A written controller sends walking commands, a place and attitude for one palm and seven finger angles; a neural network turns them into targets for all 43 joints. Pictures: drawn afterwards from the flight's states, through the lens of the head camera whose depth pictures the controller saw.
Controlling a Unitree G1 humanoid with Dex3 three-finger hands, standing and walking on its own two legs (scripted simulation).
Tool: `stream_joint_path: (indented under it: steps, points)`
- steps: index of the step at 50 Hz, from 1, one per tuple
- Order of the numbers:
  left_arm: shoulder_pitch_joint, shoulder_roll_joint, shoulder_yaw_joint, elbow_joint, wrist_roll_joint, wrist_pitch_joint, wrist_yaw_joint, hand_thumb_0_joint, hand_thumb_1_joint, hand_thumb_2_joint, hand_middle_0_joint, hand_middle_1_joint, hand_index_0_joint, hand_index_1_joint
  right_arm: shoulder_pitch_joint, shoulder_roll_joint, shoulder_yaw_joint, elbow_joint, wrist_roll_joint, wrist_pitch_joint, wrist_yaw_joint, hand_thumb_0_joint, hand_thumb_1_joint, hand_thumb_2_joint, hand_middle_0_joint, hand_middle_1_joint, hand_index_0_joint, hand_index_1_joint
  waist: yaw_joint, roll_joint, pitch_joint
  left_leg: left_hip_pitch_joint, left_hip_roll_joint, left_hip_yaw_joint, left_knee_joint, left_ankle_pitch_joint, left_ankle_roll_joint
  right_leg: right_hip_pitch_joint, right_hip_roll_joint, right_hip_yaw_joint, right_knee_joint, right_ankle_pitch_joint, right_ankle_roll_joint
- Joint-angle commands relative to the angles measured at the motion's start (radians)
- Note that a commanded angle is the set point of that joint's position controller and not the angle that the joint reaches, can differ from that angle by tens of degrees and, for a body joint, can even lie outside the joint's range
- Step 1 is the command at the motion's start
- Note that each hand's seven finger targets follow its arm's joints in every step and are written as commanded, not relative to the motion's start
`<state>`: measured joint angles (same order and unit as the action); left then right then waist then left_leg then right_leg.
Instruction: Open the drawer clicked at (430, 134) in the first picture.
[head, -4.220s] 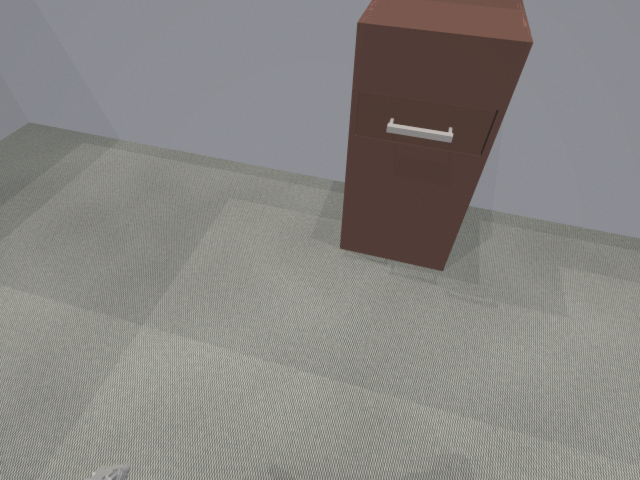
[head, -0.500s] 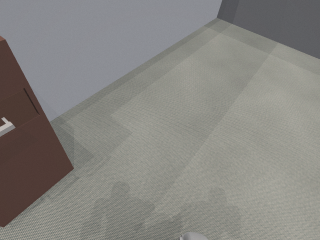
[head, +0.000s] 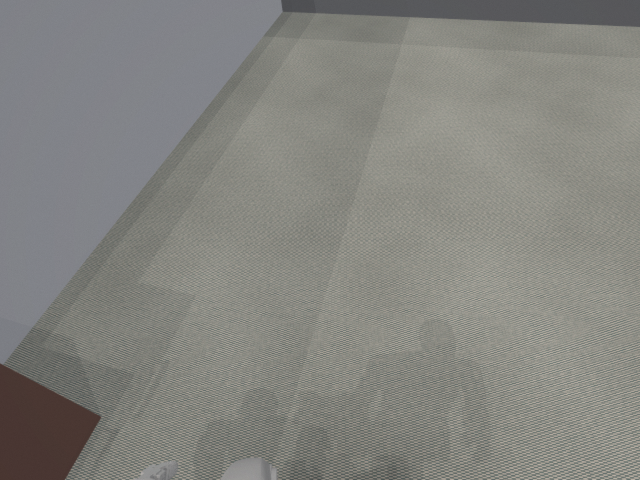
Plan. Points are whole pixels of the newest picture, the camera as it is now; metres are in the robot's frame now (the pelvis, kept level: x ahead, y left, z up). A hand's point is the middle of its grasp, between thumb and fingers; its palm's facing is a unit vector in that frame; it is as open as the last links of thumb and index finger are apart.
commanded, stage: walk to a spot facing it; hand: left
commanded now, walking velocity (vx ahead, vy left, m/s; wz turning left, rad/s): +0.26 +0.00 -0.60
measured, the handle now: out of the picture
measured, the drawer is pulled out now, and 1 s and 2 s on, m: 0.00 0.00 0.00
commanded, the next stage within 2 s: turn to face it in 0.76 s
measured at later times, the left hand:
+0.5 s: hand out of the picture +0.14 +0.26 -0.17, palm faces -0.19 -0.97 -0.17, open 7.4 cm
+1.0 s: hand (304, 319) +0.40 +0.06 -0.16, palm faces -0.53 -0.81 -0.25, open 7.4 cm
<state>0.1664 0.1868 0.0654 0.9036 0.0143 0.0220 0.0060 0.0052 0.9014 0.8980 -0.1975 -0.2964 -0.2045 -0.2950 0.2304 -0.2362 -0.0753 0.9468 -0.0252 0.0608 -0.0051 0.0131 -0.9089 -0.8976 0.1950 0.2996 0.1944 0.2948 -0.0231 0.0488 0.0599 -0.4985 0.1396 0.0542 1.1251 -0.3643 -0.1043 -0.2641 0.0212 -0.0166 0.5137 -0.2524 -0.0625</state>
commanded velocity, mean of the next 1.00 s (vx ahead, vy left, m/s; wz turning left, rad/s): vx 0.10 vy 0.00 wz -0.40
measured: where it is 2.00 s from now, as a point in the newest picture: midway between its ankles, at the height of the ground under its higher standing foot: outside the picture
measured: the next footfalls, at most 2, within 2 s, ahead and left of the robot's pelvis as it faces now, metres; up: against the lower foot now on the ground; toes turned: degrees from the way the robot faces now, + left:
left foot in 0.34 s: +0.11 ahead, +0.15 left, +0.00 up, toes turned -7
right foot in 0.82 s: +0.21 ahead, -0.13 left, +0.00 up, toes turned -36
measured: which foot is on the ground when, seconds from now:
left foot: up 0.00-0.32, down 0.34-0.82, up 0.84-1.00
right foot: down 0.00-0.34, up 0.36-0.80, down 0.82-1.00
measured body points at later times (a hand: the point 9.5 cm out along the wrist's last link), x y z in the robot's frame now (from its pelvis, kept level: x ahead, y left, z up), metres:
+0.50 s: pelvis +0.08 +0.06 +0.01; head +0.10 +0.09 +0.45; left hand +0.16 +0.31 -0.16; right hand +0.08 -0.20 -0.11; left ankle +0.07 +0.15 -0.74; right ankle +0.03 -0.08 -0.65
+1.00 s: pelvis +0.18 -0.02 -0.01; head +0.21 -0.06 +0.44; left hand +0.43 +0.10 -0.14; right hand +0.06 -0.23 -0.17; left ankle +0.22 +0.13 -0.64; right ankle +0.18 -0.10 -0.74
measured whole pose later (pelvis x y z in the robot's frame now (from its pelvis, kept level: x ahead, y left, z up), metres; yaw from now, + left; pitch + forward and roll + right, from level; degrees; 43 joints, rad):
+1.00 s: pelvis +0.18 -0.02 -0.01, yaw -32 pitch -1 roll +0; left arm 0.08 0.18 0.04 0.93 0.02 0.00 0.02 0.00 0.90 0.90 -0.20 -0.30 -0.20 -0.29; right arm 0.28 -0.19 -0.05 0.99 -0.01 0.03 -0.02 0.01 -0.91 -0.90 0.20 0.30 0.19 0.29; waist -0.06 0.03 0.10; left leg -0.48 0.13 0.05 1.24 -0.43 -0.06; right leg -0.31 0.03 -0.11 0.56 -0.25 -0.08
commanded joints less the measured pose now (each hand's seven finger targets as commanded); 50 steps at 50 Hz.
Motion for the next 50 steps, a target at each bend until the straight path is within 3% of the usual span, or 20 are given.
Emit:
stream_joint_path:
  steps: [1,6,10,14,15,17,18,19,21,25,27,34,38,39,40,41,42,45,47,50]
  points:
    - [0.063,0.202,0.049,-0.042,-0.001,-0.031,0.002,0.0,0.9,0.9,-0.2,-0.3,-0.2,-0.3,-0.021,-0.081,-0.015,-0.079,-0.011,-0.029,0.0,0.0,-0.9,-0.9,0.2,0.3,0.2,0.3,0.041,-0.183,-0.079,-0.104,-0.003,-0.017,-0.055,0.042,-0.013,0.144,-0.22,0.294,-0.243,0.047,-0.084]
    - [0.108,0.22,0.052,-0.027,0.005,-0.042,-0.007,0.0,0.9,0.9,-0.2,-0.3,-0.2,-0.3,-0.119,-0.086,-0.016,-0.128,-0.007,-0.047,0.012,0.0,-0.9,-0.9,0.2,0.3,0.2,0.3,0.07,-0.192,-0.018,-0.1,-0.026,-0.03,-0.19,0.005,0.001,0.103,-0.238,0.423,-0.309,-0.216,-0.121]
    - [0.113,0.225,0.055,-0.025,0.009,-0.043,-0.007,0.0,0.9,0.9,-0.2,-0.3,-0.2,-0.3,-0.134,-0.073,-0.012,-0.148,0.001,-0.064,0.013,0.0,-0.9,-0.9,0.2,0.3,0.2,0.3,0.074,-0.207,-0.024,0.005,-0.068,-0.032,-0.35,-0.036,0.022,0.069,-0.227,0.461,-0.292,-0.197,-0.124]
    - [0.067,0.216,0.056,-0.028,0.004,-0.036,-0.01,0.0,0.9,0.9,-0.2,-0.3,-0.2,-0.3,-0.024,-0.065,-0.007,-0.12,0.011,-0.087,-0.001,0.0,-0.9,-0.9,0.2,0.3,0.2,0.3,0.014,-0.173,-0.055,0.333,-0.121,-0.003,-0.639,0.061,0.047,-0.096,-0.145,0.433,-0.173,-0.137,-0.071]
    - [0.043,0.186,0.049,-0.041,0.0,-0.033,-0.014,0.0,0.9,0.9,-0.2,-0.3,-0.2,-0.3,0.066,-0.095,-0.012,-0.091,0.013,-0.095,-0.014,0.0,-0.9,-0.9,0.2,0.3,0.2,0.3,-0.027,-0.102,-0.086,0.518,-0.084,-0.013,-0.739,0.072,0.054,-0.207,-0.085,0.372,-0.077,-0.158,-0.032]
    - [0.047,0.098,0.033,-0.076,-0.007,-0.034,-0.032,0.0,0.9,0.9,-0.2,-0.3,-0.2,-0.3,0.179,-0.26,-0.04,-0.078,-0.003,-0.098,-0.022,0.0,-0.9,-0.9,0.2,0.3,0.2,0.3,-0.07,0.304,-0.094,0.634,0.355,-0.503,-0.97,-0.344,0.174,-0.505,0.059,0.081,0.401,-0.342,0.065]
    - [0.003,0.142,0.047,-0.085,0.006,-0.032,-0.039,0.0,0.9,0.9,-0.2,-0.3,-0.2,-0.3,0.141,-0.248,-0.035,-0.09,-0.002,-0.094,-0.02,0.0,-0.9,-0.9,0.2,0.3,0.2,0.3,-0.063,0.178,-0.003,0.464,0.402,-0.517,-1.022,-0.413,0.225,-0.488,-0.029,0.093,0.524,-0.28,0.07]
    - [0.042,0.157,0.056,-0.059,0.014,-0.026,-0.047,0.0,0.9,0.9,-0.2,-0.3,-0.2,-0.3,0.061,-0.188,-0.018,-0.106,-0.002,-0.097,-0.017,0.0,-0.9,-0.9,0.2,0.3,0.2,0.3,-0.012,0.139,0.023,0.385,0.34,-0.437,-1.025,-0.387,0.204,-0.456,-0.051,0.086,0.576,-0.199,0.076]
    - [0.065,0.134,0.059,-0.015,0.023,-0.016,-0.062,0.0,0.9,0.9,-0.2,-0.3,-0.2,-0.3,0.017,-0.125,0.005,-0.099,-0.001,-0.109,-0.023,0.0,-0.9,-0.9,0.2,0.3,0.2,0.3,0.019,0.1,0.074,0.332,0.231,-0.219,-0.996,-0.154,0.146,-0.425,-0.074,0.048,0.648,-0.082,0.09]
    - [0.098,0.077,0.043,0.008,0.016,0.001,-0.055,0.0,0.9,0.9,-0.2,-0.3,-0.2,-0.3,0.103,-0.084,0.02,-0.052,0.007,-0.121,-0.035,0.0,-0.9,-0.9,0.2,0.3,0.2,0.3,0.029,0.109,0.031,0.411,0.159,0.026,-0.865,0.509,0.12,-0.408,-0.066,0.001,0.702,-0.006,0.118]
    - [0.074,0.065,0.038,-0.001,0.015,0.009,-0.052,0.0,0.9,0.9,-0.2,-0.3,-0.2,-0.3,0.142,-0.081,0.019,-0.029,0.008,-0.121,-0.037,0.0,-0.9,-0.9,0.2,0.3,0.2,0.3,0.024,0.12,0.012,0.461,0.164,0.072,-0.82,0.699,0.13,-0.424,-0.069,-0.02,0.67,-0.003,0.125]
    - [-0.123,0.047,0.018,-0.055,0.011,0.011,-0.05,0.0,0.9,0.9,-0.2,-0.3,-0.2,-0.3,0.214,-0.084,0.002,0.027,-0.003,-0.098,-0.033,0.0,-0.9,-0.9,0.2,0.3,0.2,0.3,-0.036,0.131,0.04,0.525,0.19,0.158,-0.75,0.809,0.187,-0.373,-0.069,-0.114,0.356,-0.025,0.112]
    - [-0.043,0.071,0.023,-0.046,0.015,-0.012,-0.041,0.0,0.9,0.9,-0.2,-0.3,-0.2,-0.3,0.196,-0.129,-0.021,0.028,0.005,-0.091,-0.027,0.0,-0.9,-0.9,0.2,0.3,0.2,0.3,0.02,0.14,-0.059,0.577,0.206,0.213,-0.545,1.057,0.169,-0.172,-0.001,-0.162,0.141,-0.04,0.063]
    - [0.039,0.109,0.03,-0.026,0.019,-0.026,-0.035,0.0,0.9,0.9,-0.2,-0.3,-0.2,-0.3,0.194,-0.133,-0.024,0.021,0.011,-0.09,-0.023,0.0,-0.9,-0.9,0.2,0.3,0.2,0.3,0.064,0.109,-0.114,0.505,0.193,0.223,-0.389,1.039,0.135,-0.002,0.009,-0.154,0.028,0.043,0.048]
    - [0.178,0.18,0.048,0.013,0.023,-0.042,-0.027,0.0,0.9,0.9,-0.2,-0.3,-0.2,-0.3,0.175,-0.119,-0.019,-0.002,0.025,-0.089,-0.013,0.0,-0.9,-0.9,0.2,0.3,0.2,0.3,0.138,-0.008,-0.21,0.277,0.172,0.239,-0.152,0.785,0.085,0.322,-0.092,-0.045,-0.034,0.323,0.004]
    - [0.275,0.297,0.071,0.037,0.013,-0.053,-0.009,0.0,0.9,0.9,-0.2,-0.3,-0.2,-0.3,0.18,-0.045,-0.001,-0.045,0.036,-0.088,-0.01,0.0,-0.9,-0.9,0.2,0.3,0.2,0.3,0.155,-0.27,-0.346,-0.067,-0.03,0.202,0.179,-0.214,0.012,0.608,-0.417,0.413,0.012,0.924,-0.151]
    - [0.287,0.327,0.079,0.046,-0.015,-0.042,0.008,0.0,0.9,0.9,-0.2,-0.3,-0.2,-0.3,0.104,-0.053,0.003,-0.077,0.035,-0.085,-0.028,0.0,-0.9,-0.9,0.2,0.3,0.2,0.3,0.16,-0.256,-0.393,-0.108,-0.039,0.026,0.308,-0.323,0.025,0.592,-0.48,0.431,0.012,1.154,-0.235]
    - [0.062,0.193,0.035,-0.012,-0.013,-0.03,0.03,0.0,0.9,0.9,-0.2,-0.3,-0.2,-0.3,0.089,-0.036,0.011,-0.027,0.019,-0.06,-0.024,0.0,-0.9,-0.9,0.2,0.3,0.2,0.3,0.062,-0.091,-0.197,-0.06,0.025,-0.051,0.243,-0.099,0.038,0.259,-0.352,0.23,-0.086,0.728,-0.157]
    - [-0.021,0.145,0.008,-0.019,-0.002,-0.041,0.031,0.0,0.9,0.9,-0.2,-0.3,-0.2,-0.3,0.154,-0.001,0.024,0.021,0.006,-0.031,-0.025,0.0,-0.9,-0.9,0.2,0.3,0.2,0.3,-0.011,-0.068,-0.101,0.032,0.006,-0.042,0.164,-0.034,0.041,0.023,-0.297,0.114,-0.152,0.657,-0.104]
    - [-0.08,0.112,-0.013,-0.023,0.006,-0.05,0.029,0.0,0.9,0.9,-0.2,-0.3,-0.2,-0.3,0.254,0.032,0.038,0.059,0.009,-0.018,-0.018,0.0,-0.9,-0.9,0.2,0.3,0.2,0.3,-0.062,-0.119,-0.101,0.153,-0.01,-0.029,-0.045,0.022,0.046,-0.093,-0.239,-0.017,-0.186,0.431,-0.08]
